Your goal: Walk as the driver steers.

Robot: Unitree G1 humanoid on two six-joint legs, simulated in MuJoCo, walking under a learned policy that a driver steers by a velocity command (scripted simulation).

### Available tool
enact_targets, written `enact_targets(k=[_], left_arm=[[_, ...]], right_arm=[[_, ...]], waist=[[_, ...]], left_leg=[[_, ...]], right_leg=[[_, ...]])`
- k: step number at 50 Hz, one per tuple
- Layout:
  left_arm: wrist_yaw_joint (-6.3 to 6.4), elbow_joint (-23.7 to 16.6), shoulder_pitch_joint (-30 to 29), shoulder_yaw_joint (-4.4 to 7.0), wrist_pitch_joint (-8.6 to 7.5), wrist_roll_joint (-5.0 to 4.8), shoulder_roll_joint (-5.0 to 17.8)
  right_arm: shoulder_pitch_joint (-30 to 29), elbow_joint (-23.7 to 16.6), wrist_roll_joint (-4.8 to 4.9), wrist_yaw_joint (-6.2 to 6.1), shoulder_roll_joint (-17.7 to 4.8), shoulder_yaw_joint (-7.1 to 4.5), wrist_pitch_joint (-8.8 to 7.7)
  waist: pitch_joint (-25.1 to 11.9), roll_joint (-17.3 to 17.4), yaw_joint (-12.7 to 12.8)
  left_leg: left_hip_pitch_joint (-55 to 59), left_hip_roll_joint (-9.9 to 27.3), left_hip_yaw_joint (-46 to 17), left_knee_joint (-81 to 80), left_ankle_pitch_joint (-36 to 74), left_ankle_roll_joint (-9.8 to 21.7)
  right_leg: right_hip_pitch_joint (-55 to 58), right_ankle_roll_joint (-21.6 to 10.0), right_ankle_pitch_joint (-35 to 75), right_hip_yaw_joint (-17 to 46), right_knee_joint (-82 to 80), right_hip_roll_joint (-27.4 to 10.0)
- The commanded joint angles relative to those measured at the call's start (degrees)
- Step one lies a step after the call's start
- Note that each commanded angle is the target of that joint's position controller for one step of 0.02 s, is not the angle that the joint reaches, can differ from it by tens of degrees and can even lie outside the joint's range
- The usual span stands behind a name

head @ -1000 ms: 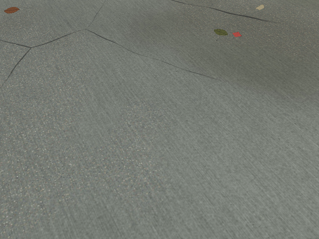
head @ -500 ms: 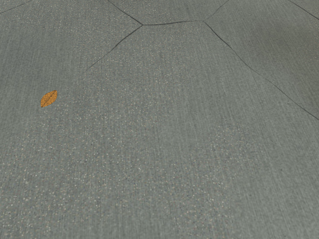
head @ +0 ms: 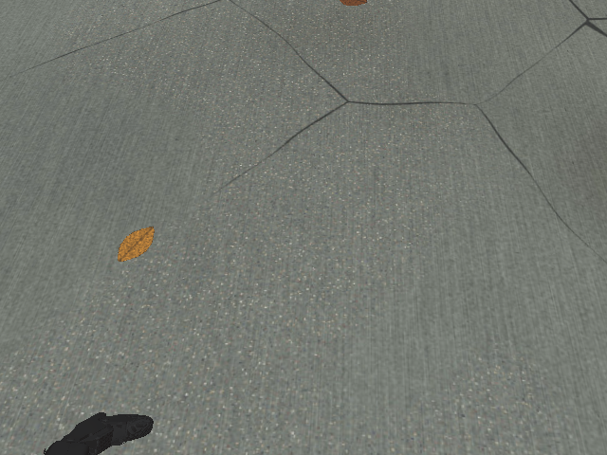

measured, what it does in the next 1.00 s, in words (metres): walks ahead, turning left: left foot, then right foot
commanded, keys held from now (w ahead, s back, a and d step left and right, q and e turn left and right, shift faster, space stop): q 1.00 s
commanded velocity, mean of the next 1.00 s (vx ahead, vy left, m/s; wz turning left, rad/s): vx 0.07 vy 0.00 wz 0.60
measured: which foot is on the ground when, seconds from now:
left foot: up 0.00-0.42, down 0.44-0.90, up 0.92-1.00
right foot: down 0.00-0.44, up 0.46-0.88, down 0.90-1.00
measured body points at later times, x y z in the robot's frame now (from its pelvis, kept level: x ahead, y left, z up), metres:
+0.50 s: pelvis +0.09 +0.02 +0.01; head +0.11 +0.05 +0.45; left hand +0.10 +0.31 -0.13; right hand +0.33 -0.18 -0.08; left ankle +0.10 +0.11 -0.72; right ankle +0.09 -0.11 -0.69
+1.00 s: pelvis +0.10 -0.01 +0.02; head +0.14 -0.01 +0.47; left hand +0.06 +0.29 -0.07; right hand +0.36 -0.18 -0.11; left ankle +0.06 +0.09 -0.67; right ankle +0.16 -0.09 -0.72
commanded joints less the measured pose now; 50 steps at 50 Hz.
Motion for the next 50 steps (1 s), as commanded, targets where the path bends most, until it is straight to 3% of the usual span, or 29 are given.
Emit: enact_targets(k=[1, 2, 3, 5, 9, 14, 18, 20, 21, 22, 23, 24, 25, 26, 28, 31, 38, 41, 43, 44, 45, 46, 47, 48, 49, 50], left_arm=[[0.71, -1.06, 12.58, 2.68, 0.6, -1.4, 6.93], [0.61, -0.94, 10.52, 1.9, 0.71, -1.16, 4.63], [0.81, -0.63, 9.98, 1.63, 0.59, -1.27, 4.2], [0.72, 0.24, 10.0, 1.98, 0.18, -1.39, 5.51], [0.91, 0.9, 9.68, 2.58, 0.3, -1.12, 6.76], [0.86, 1.55, 9.95, 3.18, 1.5, -1.13, 7.9], [0.4, 2.08, 12.36, 4.29, 2.91, -1.1, 10.4], [0.52, 2.28, 12.45, 4.65, 3.98, -1.61, 11.03], [0.51, 2.93, 13.82, 4.73, 4.5, -1.55, 10.78], [0.27, 2.75, 17.05, 4.3, 4.94, -1.04, 8.68], [0.12, -1.83, 15.71, 2.93, 5.47, -1.18, 4.66], [0.67, -1.49, 11.29, 3.45, 6.45, -0.7, 7.51], [0.64, -1.68, 10.11, 3.45, 6.7, -1.51, 6.88], [0.71, -1.03, 9.9, 3.4, 6.39, -1.92, 6.53], [0.72, 0.08, 11.37, 3.87, 6.28, -0.72, 7.87], [0.43, 0.33, 11.7, 3.66, 6.89, -1.0, 6.73], [0.86, -1.68, 7.16, 3.08, 6.8, -1.47, 5.77], [1.22, -1.89, 8.14, 2.94, 6.22, -1.99, 5.88], [1.68, -1.25, 11.23, 2.81, 5.67, -2.16, 5.53], [2.14, -0.55, 13.76, 2.86, 5.24, -1.91, 5.55], [2.74, -0.57, 14.51, 3.63, 4.82, -1.15, 9.19], [2.71, -2.16, 11.26, 4.76, 4.92, -0.61, 15.22], [2.18, -2.35, 9.81, 5.03, 5.25, -0.31, 14.94], [1.89, -2.94, 7.82, 3.81, 5.11, -0.6, 10.72], [1.68, -3.25, 4.95, 3.09, 5.0, -0.95, 8.13], [1.8, -3.68, 3.09, 2.89, 4.93, -1.0, 7.48]], right_arm=[[2.45, -3.87, -1.42, -0.44, -6.79, -1.38, 0.56], [0.47, -4.17, -1.44, 0.05, -5.64, -1.23, 1.09], [-0.88, -4.54, -1.83, 0.7, -4.98, -1.25, 1.88], [-0.7, -4.94, -1.88, 1.87, -3.85, -1.08, 3.32], [-5.1, -7.18, -1.76, 2.56, -2.88, -0.71, 4.34], [-11.83, -10.16, -1.76, 3.67, -1.15, 0.52, 4.86], [-15.47, -12.29, -1.54, 3.58, -2.2, 0.35, 4.77], [-14.9, -12.73, -1.72, 3.43, -2.31, 0.14, 4.15], [-12.76, -11.99, -2.27, 2.95, -2.85, -0.08, 3.42], [-9.54, -11.48, -2.91, 2.01, -7.47, -1.2, 2.53], [-8.6, -12.87, -1.81, 1.53, -15.35, -3.02, 2.58], [-3.16, -11.25, -0.45, 1.35, -13.56, -3.48, 2.81], [-4.9, -10.59, -0.54, 0.94, -11.11, -2.48, 3.03], [-9.04, -10.69, -0.79, 0.55, -8.63, -1.69, 3.4], [-14.28, -11.72, -0.52, 0.09, -5.74, -0.78, 3.66], [-12.52, -10.9, -0.76, 0.72, -6.98, -1.17, 3.23], [-10.2, -9.82, -1.64, 1.43, -8.75, -2.21, 3.83], [-11.2, -9.72, -1.77, 1.84, -8.94, -2.46, 4.09], [-13.06, -9.69, -1.33, 1.95, -8.74, -2.51, 4.23], [-14.27, -9.77, -0.71, 1.73, -8.24, -2.37, 4.25], [-13.43, -10.15, -0.17, 1.38, -5.79, -1.73, 4.01], [-12.02, -11.25, 0.3, 1.1, -2.55, -1.08, 3.74], [-12.2, -10.41, -2.37, 0.86, -7.37, -2.28, 3.89], [-11.55, -9.53, -2.54, 1.19, -8.42, -2.91, 4.05], [-9.85, -8.2, -2.28, 1.62, -7.82, -2.94, 4.4], [-8.39, -7.43, -2.0, 2.16, -7.34, -2.9, 4.8]], waist=[[-12.44, -4.01, 5.52], [-8.85, -2.91, 4.79], [-6.97, -5.73, 4.52], [-6.37, -8.64, 3.59], [-6.71, -7.75, 3.04], [-5.59, -8.86, 4.43], [-5.3, -9.68, 6.47], [-5.19, -8.63, 5.92], [-6.14, -5.06, 4.87], [-8.38, 7.16, 4.28], [-8.03, 19.17, 4.42], [-10.99, 9.9, -0.28], [-8.43, 8.47, 1.63], [-5.28, 6.83, 3.73], [-5.24, 7.84, 5.93], [-7.57, 4.77, 5.84], [-6.25, 6.54, 3.51], [-6.61, 7.12, 3.98], [-6.59, 7.04, 5.92], [-6.34, 6.15, 7.69], [-6.23, 0.15, 7.26], [-5.0, -13.09, 5.72], [-2.85, -11.47, 5.95], [-1.84, -7.53, 4.19], [-0.78, -5.67, 2.61], [-1.31, -7.05, 1.77]], left_leg=[[-22.31, 4.62, 3.92, 23.33, 0.89, -1.8], [-22.08, 6.5, 4.85, 21.46, 3.22, -2.57], [-21.72, 7.74, 5.4, 19.86, 4.71, -3.27], [-19.37, 7.28, 6.84, 19.61, 7.22, -4.38], [-21.52, 8.22, 8.05, 15.01, 11.54, -5.06], [-15.98, 10.17, 11.58, -0.1, 17.2, -4.43], [-12.46, 9.17, 14.24, -8.68, 12.08, -3.12], [-8.66, 8.35, 14.88, -16.69, 12.23, -1.83], [-3.64, 7.8, 13.47, -23.12, 16.87, -0.94], [3.46, 16.53, 0.3, -30.24, 25.89, 1.2], [8.01, 31.47, -21.69, -31.37, 47.56, 11.34], [8.99, 30.88, -18.93, -29.78, 51.1, 15.81], [6.5, 27.79, -13.86, -29.37, 50.2, 15.1], [2.83, 23.69, -9.48, -30.41, 45.8, 12.43], [0.51, 18.79, -5.69, -30.74, 44.07, 9.41], [0.63, 18.18, -6.59, -30.48, 43.56, 9.55], [-2.11, 17.34, -14.17, -31.07, 27.88, 9.65], [-3.59, 16.56, -17.47, -29.96, 29.75, 8.41], [-5.78, 15.01, -18.93, -28.69, 29.74, 6.21], [-8.9, 13.04, -18.37, -27.19, 25.81, 3.75], [-14.13, 8.98, -14.61, -22.0, 16.19, 0.14], [-23.68, -1.3, -1.14, -9.97, 3.09, -3.02], [-22.88, 0.45, 3.08, 2.54, -1.3, -3.88], [-20.41, 2.26, 2.3, 8.73, 0.95, -3.99], [-19.4, 2.75, 2.84, 12.79, 4.18, -4.34], [-19.93, 2.96, 3.75, 15.71, 6.75, -4.86]], right_leg=[[29.72, -10.62, 29.48, 25.09, -9.09, -23.56], [25.24, -9.03, 31.34, 17.68, -10.78, -20.36], [22.34, -8.13, 31.88, 13.07, -12.23, -18.08], [18.08, -8.41, 35.58, 7.44, -14.08, -16.18], [17.42, -9.75, 33.18, 1.91, -15.84, -17.1], [14.88, -8.27, 23.1, -4.82, -15.48, -16.16], [17.07, -7.08, 16.97, -5.11, -11.75, -18.24], [17.31, -5.2, 11.86, -5.88, -7.09, -18.33], [15.48, -2.88, 7.43, -7.49, -1.46, -16.87], [9.06, 0.64, -3.97, -11.06, 11.71, -12.5], [-6.92, 4.55, -32.28, -10.39, 23.51, -1.69], [-8.17, 4.77, -32.46, -1.38, 31.55, -1.89], [-8.78, 4.57, -28.19, 0.77, 33.38, -2.53], [-7.93, 4.24, -23.15, 2.0, 31.01, -3.42], [-4.81, 4.2, -17.89, 1.53, 28.62, -2.88], [-2.95, 4.41, -17.05, 1.78, 26.01, -1.41], [0.65, 3.4, -17.08, 2.95, 13.61, 0.91], [5.79, 2.26, -17.81, 3.04, 7.62, 2.73], [12.12, 1.17, -14.85, 2.92, -1.42, 3.78], [17.65, 0.59, -10.17, 2.94, -10.04, 3.27], [22.18, -1.18, -12.8, 10.32, -17.26, -4.82], [24.03, -6.49, -15.12, 26.49, -22.94, -19.59], [15.75, -11.49, -8.93, 27.78, -21.97, -23.5], [12.66, -11.92, -3.78, 23.72, -20.7, -21.07], [11.41, -10.4, -0.32, 17.45, -19.57, -17.16], [13.17, -8.94, 2.34, 12.84, -18.53, -14.11]])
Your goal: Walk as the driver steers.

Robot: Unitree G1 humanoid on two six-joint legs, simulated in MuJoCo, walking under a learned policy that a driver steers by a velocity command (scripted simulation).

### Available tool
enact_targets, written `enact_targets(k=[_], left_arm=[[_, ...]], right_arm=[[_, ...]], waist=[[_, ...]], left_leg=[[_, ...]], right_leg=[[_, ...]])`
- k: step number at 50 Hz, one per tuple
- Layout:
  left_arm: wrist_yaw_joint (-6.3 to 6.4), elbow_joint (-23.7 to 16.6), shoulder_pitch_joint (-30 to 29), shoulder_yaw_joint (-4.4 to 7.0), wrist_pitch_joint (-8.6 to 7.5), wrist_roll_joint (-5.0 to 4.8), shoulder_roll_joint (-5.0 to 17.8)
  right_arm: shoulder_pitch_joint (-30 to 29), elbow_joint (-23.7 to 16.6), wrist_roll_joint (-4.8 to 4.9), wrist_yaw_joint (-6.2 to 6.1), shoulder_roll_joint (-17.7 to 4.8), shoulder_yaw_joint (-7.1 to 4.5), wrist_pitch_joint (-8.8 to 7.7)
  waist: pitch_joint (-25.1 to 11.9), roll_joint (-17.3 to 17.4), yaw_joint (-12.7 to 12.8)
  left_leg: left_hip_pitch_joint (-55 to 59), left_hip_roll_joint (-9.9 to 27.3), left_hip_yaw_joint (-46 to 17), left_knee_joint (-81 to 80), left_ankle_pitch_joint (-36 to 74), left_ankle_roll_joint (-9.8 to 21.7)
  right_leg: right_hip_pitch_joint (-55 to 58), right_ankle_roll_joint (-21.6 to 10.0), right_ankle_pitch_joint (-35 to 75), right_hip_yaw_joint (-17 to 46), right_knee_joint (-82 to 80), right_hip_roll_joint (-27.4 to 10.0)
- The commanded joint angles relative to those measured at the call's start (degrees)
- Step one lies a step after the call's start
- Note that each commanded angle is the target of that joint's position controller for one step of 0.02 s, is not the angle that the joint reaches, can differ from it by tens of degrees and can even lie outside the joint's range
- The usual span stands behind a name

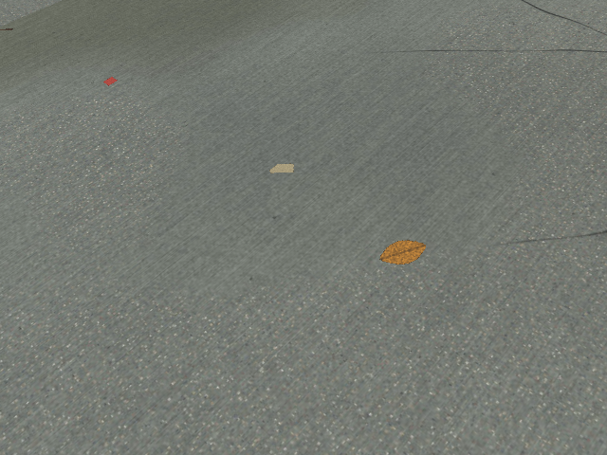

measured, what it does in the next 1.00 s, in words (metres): walks ahead, turning left: left foot, then right foot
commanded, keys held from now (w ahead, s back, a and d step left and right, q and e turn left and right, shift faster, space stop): q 0.24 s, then w+q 0.20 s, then w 0.56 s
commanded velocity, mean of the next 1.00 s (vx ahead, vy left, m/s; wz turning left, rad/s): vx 0.27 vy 0.00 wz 0.39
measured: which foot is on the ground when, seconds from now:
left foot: up 0.00-0.30, down 0.32-0.86, up 0.88-1.00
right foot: down 0.00-0.32, up 0.34-0.82, down 0.84-1.00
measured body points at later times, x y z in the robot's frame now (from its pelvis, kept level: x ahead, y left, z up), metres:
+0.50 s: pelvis +0.02 +0.05 +0.01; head +0.02 +0.08 +0.45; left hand +0.05 +0.35 -0.12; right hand +0.17 -0.20 -0.10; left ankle -0.05 +0.10 -0.74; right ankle +0.09 -0.09 -0.67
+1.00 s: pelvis +0.27 +0.08 +0.00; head +0.29 +0.08 +0.45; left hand +0.26 +0.37 -0.12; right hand +0.41 -0.15 -0.14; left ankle +0.15 +0.17 -0.65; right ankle +0.32 +0.03 -0.74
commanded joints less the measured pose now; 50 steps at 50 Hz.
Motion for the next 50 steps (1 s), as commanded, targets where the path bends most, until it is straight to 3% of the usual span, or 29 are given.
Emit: enact_targets(k=[1, 6, 9, 12, 14, 15, 16, 17, 18, 19, 20, 21, 23, 26, 31, 36, 38, 39, 40, 41, 42, 43, 44, 45, 46, 48, 50], left_arm=[[0.37, -5.3, -5.93, 1.75, -1.07, -0.01, 6.94], [0.43, -2.79, 2.18, 2.7, -1.25, -0.1, 8.53], [-0.22, -2.26, 2.17, 3.25, -1.2, 0.12, 9.7], [-1.04, -1.68, 1.57, 3.8, -1.01, 0.25, 11.14], [-1.48, -1.27, 1.91, 4.15, -0.83, 0.19, 12.13], [-1.52, -1.3, 1.05, 4.12, -0.61, -0.16, 11.97], [-1.57, -1.31, 1.19, 3.68, -0.5, 0.05, 10.16], [-2.09, -2.92, 0.57, 2.05, -0.22, 0.83, 4.43], [-1.87, -7.46, -6.12, 1.98, 0.01, 1.72, 5.84], [-2.17, -7.31, -9.03, 2.98, -0.26, 1.27, 9.37], [-2.94, -6.22, -7.21, 3.27, -0.91, 0.07, 9.86], [-3.41, -4.51, -5.01, 3.32, -1.64, -0.01, 9.81], [-3.94, -1.47, -1.27, 3.21, -2.08, 1.46, 8.91], [-4.34, -0.53, -1.51, 2.85, -1.95, 1.19, 7.17], [-4.64, -1.81, -8.5, 2.43, -2.32, 0.88, 6.05], [-5.03, -4.14, -14.0, 1.8, -3.27, 0.5, 5.08], [-4.81, -4.23, -12.54, 1.81, -3.58, 0.34, 5.33], [-4.39, -3.39, -9.41, 1.99, -3.7, 0.15, 5.58], [-3.65, -1.87, -4.63, 2.47, -3.81, 0.01, 6.37], [-2.75, 0.91, 3.88, 3.11, -4.19, 0.0, 7.29], [-1.77, 3.08, 13.39, 4.0, -4.78, 0.79, 10.21], [-1.41, 3.6, 19.45, 5.33, -5.06, 1.98, 16.84], [-2.17, 4.64, 16.37, 4.77, -4.79, 0.41, 14.79], [-2.48, 3.91, 9.85, 3.92, -4.65, -0.36, 10.96], [-2.81, 3.45, 6.12, 3.08, -4.96, -0.46, 7.45], [-2.72, 4.57, 4.26, 2.03, -5.82, -0.29, 4.84], [-2.9, 6.21, 6.07, 1.88, -6.96, -0.54, 4.77]], right_arm=[[4.02, -1.74, 0.1, 0.94, -6.36, -2.03, 0.11], [-2.06, -3.68, 0.74, 1.53, -4.13, -0.72, 0.7], [-3.65, -4.66, 1.05, 1.83, -2.98, 0.08, 0.89], [-3.6, -5.29, 1.61, 1.75, -3.25, 0.37, 0.66], [-2.7, -5.35, 1.22, 1.82, -3.38, 0.53, 0.26], [-0.58, -4.6, 0.59, 1.75, -3.45, 0.48, -0.12], [4.5, -2.34, 0.03, 1.33, -5.03, -0.14, -0.66], [9.3, -1.58, -0.51, 0.8, -10.29, -1.31, -1.42], [11.08, -3.05, -0.1, 0.78, -16.03, -2.5, -1.92], [10.27, -1.94, -0.06, 0.54, -11.61, -1.54, -1.88], [7.4, -1.99, 0.57, 0.1, -8.94, -0.45, -1.93], [5.21, -2.08, 0.73, -0.28, -7.84, -0.02, -2.31], [4.43, -1.85, 0.74, -0.79, -6.21, 0.65, -3.73], [8.17, 0.4, 1.04, -0.41, -5.76, 0.83, -5.48], [13.53, 3.69, 0.74, -0.74, -5.86, 0.96, -6.27], [16.17, 6.59, 0.45, -1.43, -6.46, 1.13, -7.07], [15.38, 7.41, 0.44, -1.81, -6.97, 1.13, -7.27], [13.88, 7.52, 0.39, -1.92, -7.31, 1.15, -7.39], [13.08, 7.83, 0.32, -1.94, -7.91, 1.08, -7.51], [12.47, 8.27, 0.4, -1.77, -8.08, 1.09, -7.51], [12.46, 7.88, 0.55, -1.58, -6.8, 1.59, -7.81], [16.47, 6.13, 2.03, -1.24, -0.78, 2.86, -8.02], [16.27, 6.78, 0.48, -1.21, -3.75, 2.19, -8.11], [12.87, 6.58, -0.06, -1.0, -4.89, 1.78, -7.88], [9.85, 6.47, -0.21, -0.43, -4.49, 2.12, -7.93], [9.08, 6.68, -0.84, 0.2, -2.72, 2.52, -7.09], [9.72, 7.55, -1.12, 0.75, -1.4, 2.93, -6.21]], waist=[[-1.83, -11.14, -2.01], [-3.58, -11.24, 3.16], [-4.35, -12.78, 3.64], [-5.21, -14.68, 3.51], [-6.28, -14.23, 2.77], [-6.1, -12.44, 0.91], [-6.5, -6.76, -1.24], [-5.4, 10.74, -2.96], [-0.48, 14.65, -5.61], [3.59, 6.28, -5.35], [4.88, 5.77, -2.66], [5.14, 4.98, -0.93], [2.5, 4.14, 0.29], [0.73, 1.99, -0.04], [3.15, 2.53, -3.16], [4.72, 2.54, -4.07], [4.58, 2.79, -2.55], [3.57, 2.85, -0.61], [0.94, 2.67, 1.7], [-3.85, 0.4, 5.81], [-10.3, -2.77, 9.86], [-17.88, -15.51, 9.14], [-15.81, -15.41, 6.54], [-6.83, -9.83, 3.55], [-2.74, -5.13, 2.88], [-0.4, -6.46, 0.43], [-0.92, -7.01, -0.18]], left_leg=[[-3.62, 2.79, 2.18, 14.97, 0.52, -1.81], [-6.36, 5.14, 5.32, 6.43, -1.3, -3.98], [-0.55, 6.58, 7.68, -2.1, -3.39, -3.18], [6.37, 6.3, 10.77, -9.94, -3.68, -1.6], [11.61, 5.65, 12.59, -17.75, -0.7, 0.29], [17.92, 4.8, 13.27, -24.38, 2.59, 1.67], [27.07, 4.99, 9.34, -29.1, 0.86, 3.3], [32.99, 20.25, -13.74, -38.27, -13.17, 7.15], [26.68, 29.98, -35.13, -44.49, -17.13, 15.73], [24.85, 28.13, -30.16, -44.71, -19.07, 16.63], [22.94, 24.81, -24.81, -44.94, -18.0, 15.14], [22.59, 21.08, -20.09, -45.32, -12.15, 13.4], [24.08, 17.23, -13.74, -44.47, 2.0, 12.38], [26.19, 16.75, -10.45, -43.94, 12.11, 12.59], [28.53, 17.7, -9.81, -44.88, 14.02, 12.87], [29.45, 19.47, -8.68, -42.05, 27.06, 12.45], [28.96, 20.37, -8.25, -40.85, 33.42, 11.39], [27.58, 20.01, -7.11, -38.74, 40.48, 10.23], [26.71, 19.19, -5.8, -33.43, 51.57, 9.19], [25.06, 16.71, -3.02, -22.68, 57.9, 7.99], [16.44, 13.73, -0.83, -8.03, 48.18, 6.89], [0.36, 4.07, 3.75, 13.64, 17.1, 3.99], [-6.06, 1.47, -0.64, 20.57, -2.9, 4.92], [-8.34, 5.72, -0.84, 22.51, 1.09, 5.6], [-7.44, 8.24, 0.56, 19.91, 4.93, 5.77], [-4.45, 11.5, 2.8, 14.46, 7.39, 5.06], [-3.52, 11.89, 4.57, 13.34, 8.8, 4.06]], right_leg=[[2.22, -8.16, 14.23, 9.58, -11.52, -13.79], [13.46, -9.7, 25.22, 5.88, -7.86, -15.88], [12.26, -9.44, 26.78, 3.22, -6.36, -16.85], [9.53, -8.59, 28.96, 0.97, -4.15, -17.36], [6.58, -6.9, 13.07, 0.23, -4.03, -17.7], [1.37, -4.95, 2.03, -1.31, -1.87, -16.98], [-7.17, -2.3, -9.38, -3.92, 5.03, -14.68], [-20.95, 1.44, -23.31, -10.84, 25.08, -8.03], [-33.3, 2.51, -24.66, -3.42, 30.99, -0.39], [-33.88, 2.09, -17.92, 2.15, 33.3, -4.16], [-32.21, 2.04, -11.2, 2.2, 31.85, -4.98], [-29.94, 2.63, -6.65, 2.16, 29.77, -5.55], [-26.35, 3.67, -0.79, 0.99, 29.68, -5.22], [-26.44, 4.32, 3.08, -0.16, 27.11, -5.06], [-29.55, 4.71, 7.26, -0.79, 18.36, -5.02], [-26.04, 2.21, 6.94, -1.94, 10.42, -3.63], [-20.9, 0.23, 5.36, -2.38, 7.9, -2.64], [-14.88, -0.89, 4.14, -2.96, 6.24, -1.28], [-7.17, -1.96, 2.46, -3.96, 5.29, 0.99], [3.78, -3.3, 3.4, -4.53, 1.85, 2.48], [18.26, -5.45, -1.38, 2.65, 0.15, -4.34], [31.31, -10.88, -17.34, 30.28, -6.11, -20.96], [26.16, -12.57, -18.1, 45.84, -14.84, -24.13], [18.05, -12.25, -19.5, 37.3, -14.49, -22.69], [11.52, -11.59, -14.25, 29.17, -15.4, -20.0], [5.26, -9.34, -2.67, 18.76, -17.43, -14.89], [4.16, -9.81, 7.18, 14.18, -18.45, -13.47]])
Keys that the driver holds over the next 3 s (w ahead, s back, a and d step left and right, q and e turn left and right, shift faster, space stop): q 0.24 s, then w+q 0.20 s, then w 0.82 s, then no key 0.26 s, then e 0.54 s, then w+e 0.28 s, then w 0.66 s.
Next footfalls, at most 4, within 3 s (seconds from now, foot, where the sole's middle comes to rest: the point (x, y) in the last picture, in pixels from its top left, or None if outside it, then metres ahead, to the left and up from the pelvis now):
0.32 left None -0.01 0.11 -0.78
0.84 right None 0.36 0.04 -0.78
1.34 left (193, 410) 0.58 0.32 -0.78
1.88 right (273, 392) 0.62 0.14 -0.78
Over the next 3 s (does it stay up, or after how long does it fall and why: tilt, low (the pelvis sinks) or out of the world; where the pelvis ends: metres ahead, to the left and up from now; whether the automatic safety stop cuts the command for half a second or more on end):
stays up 0.86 0.15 0.00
